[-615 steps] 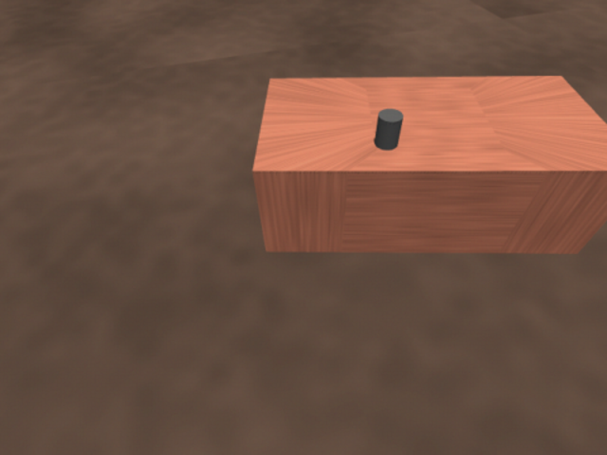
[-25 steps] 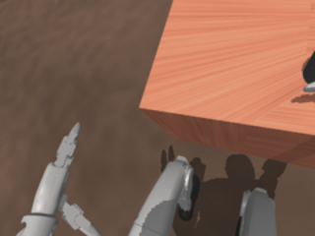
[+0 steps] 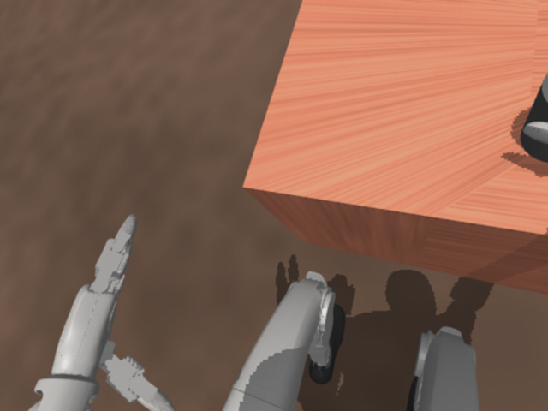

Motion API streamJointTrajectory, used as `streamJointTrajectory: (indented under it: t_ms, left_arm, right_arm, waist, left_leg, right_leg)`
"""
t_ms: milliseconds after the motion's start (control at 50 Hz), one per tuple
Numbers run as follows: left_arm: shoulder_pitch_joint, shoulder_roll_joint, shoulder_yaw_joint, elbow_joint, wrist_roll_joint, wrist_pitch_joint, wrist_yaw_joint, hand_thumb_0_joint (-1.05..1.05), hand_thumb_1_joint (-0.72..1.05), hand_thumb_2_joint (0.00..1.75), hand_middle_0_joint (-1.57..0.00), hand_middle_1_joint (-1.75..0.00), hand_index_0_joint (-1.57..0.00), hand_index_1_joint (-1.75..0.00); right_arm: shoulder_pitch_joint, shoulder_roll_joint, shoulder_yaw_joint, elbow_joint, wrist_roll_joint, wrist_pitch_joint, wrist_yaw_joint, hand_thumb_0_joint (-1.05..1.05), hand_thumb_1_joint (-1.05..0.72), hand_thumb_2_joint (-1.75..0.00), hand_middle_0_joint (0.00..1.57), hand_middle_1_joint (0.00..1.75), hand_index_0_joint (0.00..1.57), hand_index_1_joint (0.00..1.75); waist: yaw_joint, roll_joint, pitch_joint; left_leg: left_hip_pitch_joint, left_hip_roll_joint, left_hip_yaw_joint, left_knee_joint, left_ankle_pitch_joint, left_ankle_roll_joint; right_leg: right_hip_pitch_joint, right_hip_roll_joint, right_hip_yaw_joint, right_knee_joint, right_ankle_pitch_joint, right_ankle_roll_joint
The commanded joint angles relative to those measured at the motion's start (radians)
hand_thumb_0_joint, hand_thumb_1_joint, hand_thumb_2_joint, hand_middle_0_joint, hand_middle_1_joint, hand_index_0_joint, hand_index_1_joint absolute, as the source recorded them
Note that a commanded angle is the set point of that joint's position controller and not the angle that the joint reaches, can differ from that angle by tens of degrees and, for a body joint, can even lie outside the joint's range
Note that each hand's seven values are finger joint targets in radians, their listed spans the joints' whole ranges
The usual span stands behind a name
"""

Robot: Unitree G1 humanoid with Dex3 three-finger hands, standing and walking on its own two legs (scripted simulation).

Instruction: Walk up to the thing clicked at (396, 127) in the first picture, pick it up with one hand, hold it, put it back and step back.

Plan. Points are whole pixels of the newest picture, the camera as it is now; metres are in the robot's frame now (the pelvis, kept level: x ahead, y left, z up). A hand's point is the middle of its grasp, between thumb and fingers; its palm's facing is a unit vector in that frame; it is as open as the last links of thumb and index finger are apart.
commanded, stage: settle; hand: right
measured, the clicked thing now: out of the picture +0.57 -0.19 -0.05
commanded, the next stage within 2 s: lift in 1.00 s
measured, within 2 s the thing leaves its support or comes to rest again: leaves its support in 0.44 s
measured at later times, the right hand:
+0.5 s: hand out of the picture +0.55 -0.19 -0.01, palm faces +0.14 +0.99 -0.01, open 11.3 cm
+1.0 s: hand out of the picture +0.56 -0.19 +0.03, palm faces +0.14 +0.99 -0.01, open 11.3 cm
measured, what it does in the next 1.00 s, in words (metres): stands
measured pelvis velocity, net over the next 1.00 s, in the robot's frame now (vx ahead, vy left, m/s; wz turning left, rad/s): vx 0.01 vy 0.00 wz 0.00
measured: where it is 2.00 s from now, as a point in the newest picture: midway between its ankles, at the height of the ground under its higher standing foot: (368, 394)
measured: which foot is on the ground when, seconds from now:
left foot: down 0.00-1.00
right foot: down 0.00-1.00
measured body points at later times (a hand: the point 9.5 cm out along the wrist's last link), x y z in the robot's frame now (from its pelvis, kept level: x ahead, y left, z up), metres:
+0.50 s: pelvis +0.00 +0.00 +0.02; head +0.20 -0.07 +0.42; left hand +0.17 +0.26 +0.11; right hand +0.54 -0.24 -0.01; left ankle +0.13 +0.13 -0.53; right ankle +0.03 -0.12 -0.53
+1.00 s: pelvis +0.01 +0.00 +0.04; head +0.20 -0.06 +0.45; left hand +0.18 +0.26 +0.11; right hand +0.55 -0.24 +0.03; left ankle +0.13 +0.13 -0.53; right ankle +0.03 -0.12 -0.53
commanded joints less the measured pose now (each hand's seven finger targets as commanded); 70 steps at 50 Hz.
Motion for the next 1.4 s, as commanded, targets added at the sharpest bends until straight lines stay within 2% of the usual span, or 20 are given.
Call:
streamJointTrajectory:
  t_ms: [0,20,80,180,360,400,440,480,600,680,720,760,860,940,1000,1080,1140,1220,1360,1380]
  left_arm:
    - [0.089,0.133,0.105,-0.146,-0.010,-0.059,0.029,0.00,-0.54,0.03,-0.04,-0.04,-0.04,-0.04]
    - [0.079,0.138,0.111,-0.141,-0.012,-0.059,0.029,0.00,-0.54,0.03,-0.04,-0.04,-0.04,-0.04]
    - [0.057,0.180,0.154,-0.173,-0.011,-0.063,0.034,0.00,-0.54,0.03,-0.04,-0.04,-0.05,-0.04]
    - [0.093,0.187,0.174,-0.166,-0.013,-0.060,0.030,0.00,-0.55,0.04,-0.06,-0.05,-0.06,-0.05]
    - [0.069,0.162,0.126,-0.113,-0.015,-0.053,0.040,0.00,-0.53,0.04,-0.05,-0.05,-0.06,-0.05]
    - [0.061,0.168,0.122,-0.071,-0.015,-0.044,0.044,0.00,-0.54,0.04,-0.05,-0.05,-0.05,-0.05]
    - [0.047,0.179,0.139,-0.062,-0.012,-0.042,0.051,0.00,-0.53,0.04,-0.05,-0.05,-0.05,-0.05]
    - [0.047,0.157,0.109,0.001,-0.008,-0.034,0.049,0.00,-0.54,0.05,-0.05,-0.05,-0.05,-0.05]
    - [0.003,0.134,0.067,0.015,0.000,-0.030,0.053,0.00,-0.54,0.04,-0.05,-0.05,-0.05,-0.05]
    - [-0.029,0.146,0.068,-0.046,0.001,-0.033,0.056,0.00,-0.54,0.04,-0.05,-0.05,-0.05,-0.05]
    - [0.027,0.126,0.049,0.010,0.003,-0.024,0.053,0.00,-0.54,0.04,-0.05,-0.05,-0.05,-0.05]
    - [0.025,0.131,0.068,0.013,-0.002,-0.028,0.053,0.00,-0.54,0.04,-0.05,-0.05,-0.05,-0.05]
    - [0.016,0.120,0.048,0.018,0.001,-0.023,0.046,0.00,-0.54,0.04,-0.05,-0.05,-0.05,-0.05]
    - [-0.012,0.156,0.091,0.002,0.000,-0.029,0.054,0.00,-0.54,0.04,-0.05,-0.05,-0.05,-0.05]
    - [0.001,0.130,0.075,0.048,-0.001,-0.024,0.053,0.00,-0.54,0.04,-0.05,-0.05,-0.05,-0.05]
    - [-0.016,0.109,0.031,0.064,0.003,-0.018,0.054,0.00,-0.54,0.04,-0.05,-0.05,-0.05,-0.04]
    - [-0.019,0.130,0.067,0.045,0.002,-0.021,0.057,0.00,-0.53,0.03,-0.04,-0.05,-0.05,-0.04]
    - [0.004,0.114,0.052,0.052,0.001,-0.016,0.049,0.00,-0.52,0.03,-0.04,-0.05,-0.06,-0.04]
    - [0.017,0.126,0.080,0.086,-0.010,-0.025,0.054,0.00,-0.53,0.03,-0.04,-0.05,-0.05,-0.04]
    - [0.009,0.101,0.061,0.086,-0.009,-0.027,0.052,0.00,-0.53,0.04,-0.04,-0.05,-0.05,-0.04]
  right_arm:
    - [-0.401,-0.157,0.037,-0.199,-0.002,-0.081,0.025,0.00,-0.11,-0.87,1.19,1.10,1.20,1.10]
    - [-0.376,-0.127,0.051,-0.146,-0.001,-0.078,0.025,0.00,-0.13,-0.90,1.21,1.12,1.22,1.12]
    - [-0.395,-0.191,0.018,-0.164,-0.006,-0.086,0.006,0.00,-0.16,-0.99,1.24,1.19,1.26,1.19]
    - [-0.406,-0.183,0.031,-0.200,-0.007,-0.081,0.002,0.00,-0.22,-1.16,1.23,1.30,1.27,1.30]
    - [-0.489,-0.227,0.021,-0.348,0.020,-0.069,-0.004,0.00,-0.06,-1.19,1.22,1.34,1.27,1.34]
    - [-0.473,-0.196,0.035,-0.303,0.026,-0.064,-0.011,0.00,-0.07,-1.19,1.24,1.35,1.29,1.35]
    - [-0.515,-0.235,0.020,-0.343,0.029,-0.073,-0.024,0.00,-0.09,-1.22,1.26,1.37,1.31,1.37]
    - [-0.476,-0.187,0.049,-0.281,0.033,-0.074,-0.027,0.00,-0.09,-1.24,1.27,1.39,1.33,1.39]
    - [-0.492,-0.167,0.068,-0.241,0.039,-0.096,-0.031,0.00,-0.08,-1.26,1.25,1.40,1.31,1.40]
    - [-0.487,-0.199,0.046,-0.220,0.032,-0.102,-0.022,0.00,-0.06,-1.27,1.21,1.39,1.27,1.39]
    - [-0.447,-0.178,0.045,-0.153,0.033,-0.097,-0.019,0.00,-0.05,-1.27,1.21,1.39,1.27,1.39]
    - [-0.455,-0.174,0.040,-0.151,0.039,-0.100,-0.014,0.00,-0.05,-1.29,1.21,1.41,1.27,1.41]
    - [-0.471,-0.185,0.039,-0.188,0.034,-0.101,-0.003,0.00,-0.08,-1.29,1.21,1.41,1.27,1.41]
    - [-0.494,-0.208,0.031,-0.242,0.039,-0.101,-0.005,0.00,-0.09,-1.29,1.19,1.40,1.25,1.40]
    - [-0.477,-0.165,0.052,-0.221,0.046,-0.097,-0.003,0.00,-0.10,-1.33,1.19,1.43,1.25,1.43]
    - [-0.487,-0.186,0.042,-0.227,0.042,-0.100,-0.013,0.00,-0.11,-1.36,1.20,1.46,1.26,1.46]
    - [-0.470,-0.177,0.045,-0.219,0.042,-0.102,-0.018,0.00,-0.07,-1.33,1.26,1.46,1.32,1.46]
    - [-0.442,-0.165,0.047,-0.250,0.043,-0.101,-0.013,0.00,-0.10,-1.35,1.28,1.48,1.34,1.48]
    - [-0.387,-0.113,0.059,-0.311,0.075,-0.088,-0.014,0.00,-0.14,-1.36,1.30,1.49,1.36,1.49]
    - [-0.337,-0.065,0.079,-0.274,0.076,-0.082,-0.010,0.00,-0.15,-1.36,1.30,1.49,1.36,1.49]
  waist:
    - [0.010,-0.390,-0.604]
    - [0.023,-0.367,-0.565]
    - [0.023,-0.385,-0.568]
    - [0.018,-0.400,-0.624]
    - [-0.042,-0.466,-0.740]
    - [-0.037,-0.438,-0.678]
    - [-0.041,-0.446,-0.717]
    - [-0.045,-0.434,-0.642]
    - [-0.048,-0.393,-0.638]
    - [-0.036,-0.342,-0.687]
    - [-0.040,-0.342,-0.606]
    - [-0.023,-0.348,-0.615]
    - [-0.052,-0.393,-0.631]
    - [-0.046,-0.404,-0.684]
    - [-0.048,-0.391,-0.664]
    - [-0.074,-0.385,-0.675]
    - [-0.058,-0.379,-0.674]
    - [-0.081,-0.399,-0.692]
    - [-0.110,-0.330,-0.615]
    - [-0.109,-0.323,-0.594]
  left_leg:
    - [0.504,-0.044,-0.020,-0.108,0.162,0.041]
    - [0.486,-0.043,-0.019,-0.109,0.151,0.040]
    - [0.459,-0.041,-0.019,-0.117,0.123,0.039]
    - [0.483,-0.044,-0.013,-0.121,0.122,0.041]
    - [0.577,-0.044,-0.026,-0.148,0.179,0.043]
    - [0.557,-0.048,-0.017,-0.165,0.155,0.044]
    - [0.585,-0.048,-0.025,-0.183,0.162,0.041]
    - [0.553,-0.055,-0.019,-0.190,0.147,0.045]
    - [0.613,-0.057,-0.031,-0.219,0.166,0.044]
    - [0.712,-0.051,-0.043,-0.235,0.220,0.039]
    - [0.679,-0.052,-0.043,-0.245,0.201,0.040]
    - [0.676,-0.051,-0.040,-0.248,0.217,0.039]
    - [0.638,-0.060,-0.018,-0.239,0.212,0.045]
    - [0.655,-0.058,-0.019,-0.256,0.206,0.042]
    - [0.688,-0.057,-0.030,-0.274,0.222,0.041]
    - [0.746,-0.053,-0.042,-0.280,0.247,0.040]
    - [0.754,-0.056,-0.033,-0.289,0.262,0.040]
    - [0.754,-0.058,-0.031,-0.299,0.278,0.042]
    - [0.809,-0.051,-0.046,-0.364,0.191,0.033]
    - [0.811,-0.052,-0.044,-0.368,0.202,0.033]
  right_leg:
    - [0.295,0.007,-0.012,-0.253,0.317,-0.010]
    - [0.277,0.007,-0.010,-0.253,0.300,-0.012]
    - [0.307,0.005,-0.007,-0.258,0.279,-0.011]
    - [0.348,0.009,-0.003,-0.274,0.294,-0.009]
    - [0.451,0.006,-0.013,-0.295,0.392,-0.001]
    - [0.450,0.007,-0.007,-0.316,0.379,-0.001]
    - [0.486,0.008,-0.011,-0.318,0.383,-0.004]
    - [0.468,0.006,-0.010,-0.335,0.385,-0.001]
    - [0.453,0.004,-0.012,-0.357,0.378,-0.008]
    - [0.435,0.006,-0.015,-0.359,0.375,-0.015]
    - [0.419,0.006,-0.018,-0.371,0.365,-0.014]
    - [0.441,0.005,-0.016,-0.372,0.387,-0.012]
    - [0.511,-0.001,-0.006,-0.391,0.467,-0.003]
    - [0.573,-0.008,-0.002,-0.401,0.469,-0.002]
    - [0.533,-0.001,-0.012,-0.402,0.446,-0.007]
    - [0.513,0.005,-0.023,-0.412,0.442,-0.007]
    - [0.545,0.004,-0.017,-0.422,0.471,-0.006]
    - [0.609,0.001,-0.020,-0.432,0.534,-0.002]
    - [0.567,0.005,-0.029,-0.503,0.361,-0.011]
    - [0.572,0.006,-0.030,-0.507,0.374,-0.012]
